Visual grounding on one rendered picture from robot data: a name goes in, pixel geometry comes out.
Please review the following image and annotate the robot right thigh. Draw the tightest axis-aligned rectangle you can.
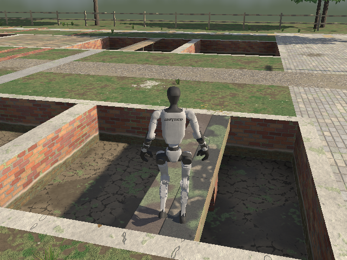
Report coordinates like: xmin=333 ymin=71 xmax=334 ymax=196
xmin=180 ymin=151 xmax=192 ymax=190

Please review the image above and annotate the robot right hand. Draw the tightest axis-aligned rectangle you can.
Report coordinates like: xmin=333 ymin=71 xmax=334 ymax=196
xmin=197 ymin=149 xmax=209 ymax=161

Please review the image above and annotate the left robot forearm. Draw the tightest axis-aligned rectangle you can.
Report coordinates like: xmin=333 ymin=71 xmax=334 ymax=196
xmin=142 ymin=132 xmax=152 ymax=152

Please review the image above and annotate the robot left upper arm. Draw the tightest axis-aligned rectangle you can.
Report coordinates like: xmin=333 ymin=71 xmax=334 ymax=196
xmin=147 ymin=110 xmax=162 ymax=140

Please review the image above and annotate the robot left hand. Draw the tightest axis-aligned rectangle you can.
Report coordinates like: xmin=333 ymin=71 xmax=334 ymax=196
xmin=140 ymin=151 xmax=153 ymax=162

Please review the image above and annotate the right robot forearm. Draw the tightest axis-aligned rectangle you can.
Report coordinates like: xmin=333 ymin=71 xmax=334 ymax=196
xmin=196 ymin=131 xmax=208 ymax=151

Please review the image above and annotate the robot right upper arm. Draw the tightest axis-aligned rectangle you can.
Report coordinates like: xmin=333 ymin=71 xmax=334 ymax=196
xmin=185 ymin=110 xmax=201 ymax=139

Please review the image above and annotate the right robot shin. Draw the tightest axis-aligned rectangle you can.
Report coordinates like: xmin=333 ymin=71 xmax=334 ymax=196
xmin=181 ymin=180 xmax=189 ymax=217

